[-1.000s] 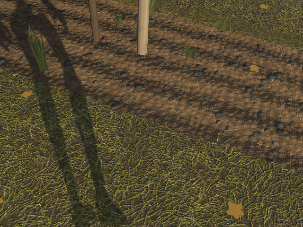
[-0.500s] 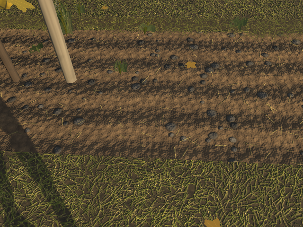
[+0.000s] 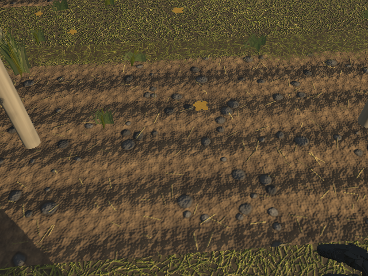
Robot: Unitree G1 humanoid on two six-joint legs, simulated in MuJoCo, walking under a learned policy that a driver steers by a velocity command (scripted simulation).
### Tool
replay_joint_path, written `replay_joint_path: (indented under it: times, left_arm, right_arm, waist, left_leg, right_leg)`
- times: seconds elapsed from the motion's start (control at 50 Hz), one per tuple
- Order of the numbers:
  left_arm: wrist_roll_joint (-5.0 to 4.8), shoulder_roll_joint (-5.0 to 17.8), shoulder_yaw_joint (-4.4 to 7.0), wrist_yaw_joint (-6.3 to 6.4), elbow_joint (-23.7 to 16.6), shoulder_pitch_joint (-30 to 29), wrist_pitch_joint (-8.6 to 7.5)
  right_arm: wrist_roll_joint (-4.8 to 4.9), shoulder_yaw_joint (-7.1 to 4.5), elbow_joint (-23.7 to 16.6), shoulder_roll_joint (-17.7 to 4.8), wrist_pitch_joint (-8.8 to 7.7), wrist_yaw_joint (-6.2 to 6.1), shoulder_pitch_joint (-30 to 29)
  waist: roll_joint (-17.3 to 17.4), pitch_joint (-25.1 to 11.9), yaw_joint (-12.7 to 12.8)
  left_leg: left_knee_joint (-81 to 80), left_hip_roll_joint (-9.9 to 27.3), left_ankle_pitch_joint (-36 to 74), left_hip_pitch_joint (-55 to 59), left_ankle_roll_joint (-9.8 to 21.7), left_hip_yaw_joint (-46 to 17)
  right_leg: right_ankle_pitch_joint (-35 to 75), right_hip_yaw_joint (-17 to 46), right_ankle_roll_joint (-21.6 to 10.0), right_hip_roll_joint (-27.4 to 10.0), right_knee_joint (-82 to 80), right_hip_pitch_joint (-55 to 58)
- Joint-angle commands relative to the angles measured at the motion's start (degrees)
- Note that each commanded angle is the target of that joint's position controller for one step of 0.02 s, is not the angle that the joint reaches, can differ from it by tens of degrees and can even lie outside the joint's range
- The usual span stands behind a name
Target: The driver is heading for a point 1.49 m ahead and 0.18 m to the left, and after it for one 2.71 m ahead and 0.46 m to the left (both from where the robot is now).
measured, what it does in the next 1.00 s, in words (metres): goes down: left foot 0.16 m lower, then right foot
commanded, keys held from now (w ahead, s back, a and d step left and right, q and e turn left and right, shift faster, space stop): w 1.00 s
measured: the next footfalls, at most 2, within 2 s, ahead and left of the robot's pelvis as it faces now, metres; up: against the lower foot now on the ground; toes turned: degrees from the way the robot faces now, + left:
left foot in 0.04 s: +0.17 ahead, +0.12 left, -0.16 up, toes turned -1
right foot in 0.52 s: +0.40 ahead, -0.05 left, -0.16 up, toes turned -3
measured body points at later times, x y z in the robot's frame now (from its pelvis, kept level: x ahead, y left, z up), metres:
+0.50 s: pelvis +0.26 +0.04 -0.07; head +0.29 +0.03 +0.38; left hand +0.52 +0.22 -0.15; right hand +0.14 -0.18 -0.21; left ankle +0.13 +0.12 -0.81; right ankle +0.36 -0.04 -0.80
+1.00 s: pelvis +0.50 +0.05 -0.07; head +0.53 +0.05 +0.38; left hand +0.41 +0.29 -0.22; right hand +0.70 -0.18 -0.18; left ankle +0.63 +0.15 -0.79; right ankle +0.36 -0.04 -0.81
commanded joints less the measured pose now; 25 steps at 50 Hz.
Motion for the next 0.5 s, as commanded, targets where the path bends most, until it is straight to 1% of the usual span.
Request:
replay_joint_path:
  times: [0.02,0.04,0.06,0.08,0.1,0.12,0.14,0.16,0.18,0.2,0.22,0.24,0.26,0.28,0.3,0.34,0.36,0.38,0.42,0.44,0.46,0.48,0.5]
  left_arm:
    - [-1.75,7.15,1.58,0.01,-0.24,-2.48,0.38]
    - [-2.66,3.61,1.48,-0.7,-0.18,-3.3,0.53]
    - [-5.54,1.67,1.04,0.08,-0.76,8.76,0.49]
    - [-5.17,3.47,0.35,0.87,-0.16,9.01,0.57]
    - [-2.91,5.53,0.03,0.38,-0.93,2.05,1.19]
    - [0.19,6.53,0.29,-0.55,-1.77,-4.86,1.67]
    - [1.15,6.56,0.38,-2.3,-3.46,-8.86,1.57]
    - [1.79,5.38,0.41,-3.08,-4.06,-14.49,1.65]
    - [0.92,3.0,-0.12,-3.85,-5.63,-17.99,2.24]
    - [0.92,1.72,-0.43,-4.46,-5.13,-17.63,2.3]
    - [0.85,0.16,-1.03,-4.7,-4.9,-18.01,2.21]
    - [0.43,-0.66,-1.51,-4.92,-5.15,-18.39,1.86]
    - [0.15,-1.19,-1.93,-5.18,-5.36,-20.42,1.45]
    - [-0.4,-1.78,-2.39,-5.37,-6.05,-23.56,1.15]
    - [-0.74,-1.79,-2.57,-5.39,-6.62,-27.04,1.09]
    - [-0.9,-1.48,-2.86,-5.21,-7.75,-32.61,1.36]
    - [-0.83,-1.16,-2.92,-5.15,-8.38,-35.08,1.53]
    - [-0.85,-0.78,-2.82,-5.09,-8.99,-37.07,1.58]
    - [-0.81,-0.51,-2.69,-4.94,-9.74,-39.63,1.35]
    - [-0.99,-0.54,-2.67,-4.77,-9.91,-39.84,1.07]
    - [-1.07,-0.61,-2.58,-4.57,-9.74,-39.04,0.79]
    - [-1.01,-0.31,-2.3,-4.15,-8.94,-36.47,0.45]
    - [-0.73,0.61,-1.68,-3.62,-6.95,-30.29,0.03]
  right_arm:
    - [0.14,-3.07,7.58,-7.14,-0.42,-1.84,25.86]
    - [-0.65,-3.77,9.9,-9.84,0.02,-1.55,32.04]
    - [-1.53,-3.02,9.88,-10.48,-0.54,-0.41,34.25]
    - [-0.23,-3.25,8.88,-9.54,-0.48,0.22,33.08]
    - [-0.03,-3.43,6.93,-8.87,-0.79,-0.63,27.72]
    - [-0.28,-2.3,5.68,-4.62,-0.56,-1.56,22.78]
    - [-0.54,-1.24,5.39,-4.69,-1.33,-2.11,19.81]
    - [-0.81,-1.02,7.81,-4.14,-2.19,-2.25,20.96]
    - [-0.14,-0.78,9.93,-4.39,-2.93,-2.22,21.24]
    - [0.09,-0.6,10.86,-3.75,-2.97,-1.81,21.44]
    - [0.3,-0.5,11.54,-3.64,-2.95,-1.62,22.71]
    - [0.73,-0.3,11.8,-2.84,-2.74,-1.29,22.94]
    - [1.02,-0.16,11.63,-2.18,-2.47,-1.07,22.8]
    - [1.49,-0.1,11.91,-1.78,-2.12,-0.96,23.77]
    - [2.02,-0.08,12.4,-1.81,-1.79,-0.98,25.48]
    - [2.18,-0.08,13.5,-2.35,-1.05,-1.23,28.92]
    - [1.87,-0.04,14.22,-2.43,-0.68,-1.47,30.77]
    - [1.31,0.0,14.86,-2.59,-0.35,-1.64,32.29]
    - [0.44,0.02,15.8,-3.02,0.17,-2.1,34.41]
    - [0.21,0.1,16.19,-3.07,0.34,-2.28,34.75]
    - [0.03,0.09,16.4,-3.41,0.47,-2.36,34.39]
    - [0.01,0.1,16.55,-3.61,0.5,-2.38,33.8]
    - [0.48,0.12,16.67,-3.93,0.49,-2.26,33.01]
  waist:
    - [1.84,-3.22,-14.37]
    - [6.93,-5.01,-15.96]
    - [12.14,-13.8,-8.32]
    - [12.21,-19.95,-10.08]
    - [9.91,-17.2,-11.84]
    - [-1.1,-11.02,-10.71]
    - [-0.28,-4.72,-8.63]
    - [-1.41,1.77,-8.47]
    - [-1.78,6.42,-5.9]
    - [-0.23,5.58,-5.41]
    - [2.94,3.67,-5.45]
    - [4.11,2.1,-5.27]
    - [4.34,1.2,-5.71]
    - [3.49,0.8,-6.78]
    - [2.59,1.22,-8.01]
    - [1.3,2.18,-10.07]
    - [0.54,3.1,-10.92]
    - [-0.18,3.96,-11.52]
    - [-0.32,4.38,-12.33]
    - [-0.08,4.44,-12.29]
    - [0.29,4.28,-11.67]
    - [0.63,3.44,-10.35]
    - [0.11,0.87,-7.57]
  left_leg:
    - [-8.12,3.44,10.38,30.33,0.43,0.31]
    - [1.73,8.49,17.27,43.44,2.1,-3.77]
    - [23.4,18.89,45.08,60.12,5.36,-12.96]
    - [22.78,22.88,38.07,64.88,11.12,-20.74]
    - [10.7,23.79,-7.37,56.27,17.03,-26.09]
    - [1.46,19.48,-31.75,40.09,15.23,-26.45]
    - [-2.22,19.18,-33.6,27.37,15.8,-27.58]
    - [-3.01,18.46,-24.04,18.45,15.16,-26.91]
    - [-5.86,14.7,-20.16,9.17,13.35,-20.36]
    - [-6.77,10.93,-15.18,7.33,11.85,-15.43]
    - [-6.8,9.32,-7.81,7.69,11.93,-12.57]
    - [-6.22,8.41,-2.2,8.88,11.99,-9.82]
    - [-6.46,7.4,0.2,9.84,11.11,-7.2]
    - [-6.86,6.58,0.97,10.55,9.75,-5.5]
    - [-7.57,6.26,0.67,11.87,8.25,-4.8]
    - [-8.25,6.87,-2.89,17.37,7.1,-5.49]
    - [-8.15,7.61,-4.19,20.95,7.15,-6.24]
    - [-7.42,8.29,-4.59,24.31,7.54,-6.64]
    - [-5.61,9.51,-4.26,29.94,8.59,-7.05]
    - [-4.47,9.72,-3.75,31.17,8.96,-6.92]
    - [-2.83,9.71,-1.5,31.21,9.02,-6.41]
    - [0.32,9.4,3.44,30.3,8.71,-5.73]
    - [6.74,8.28,7.44,27.98,7.92,-4.12]
  right_leg:
    - [42.22,-0.6,-0.57,-5.83,31.17,-13.76]
    - [6.48,-5.04,1.34,0.75,52.15,-29.64]
    - [0.68,-4.13,3.17,-0.8,63.28,-43.33]
    - [4.89,-5.3,3.71,-4.3,67.55,-52.69]
    - [13.13,-8.28,3.7,-7.34,63.87,-60.04]
    - [20.32,-10.36,3.34,-9.87,57.67,-54.8]
    - [25.26,-8.96,3.44,-11.3,46.32,-50.98]
    - [27.19,-6.33,3.59,-12.16,41.56,-48.68]
    - [30.01,-6.85,5.17,-13.99,28.55,-44.55]
    - [34.13,-10.28,6.11,-14.32,20.79,-39.49]
    - [37.31,-12.35,6.67,-14.27,16.33,-36.93]
    - [39.92,-12.82,6.78,-14.48,11.8,-35.18]
    - [41.91,-14.14,6.47,-14.62,6.31,-33.31]
    - [44.73,-15.45,6.0,-14.23,1.49,-31.23]
    - [46.94,-16.75,5.69,-13.7,-1.72,-30.36]
    - [48.57,-17.81,5.27,-13.17,-5.93,-32.19]
    - [47.92,-17.82,5.16,-13.2,-7.4,-34.5]
    - [46.55,-17.56,5.0,-13.16,-8.9,-36.43]
    - [42.74,-17.69,4.58,-12.65,-11.41,-38.2]
    - [40.64,-17.77,4.33,-12.26,-13.04,-37.06]
    - [38.34,-18.35,3.88,-11.43,-15.03,-34.06]
    - [36.22,-19.17,3.16,-10.01,-17.38,-28.44]
    - [37.44,-19.57,1.8,-9.04,-21.16,-18.86]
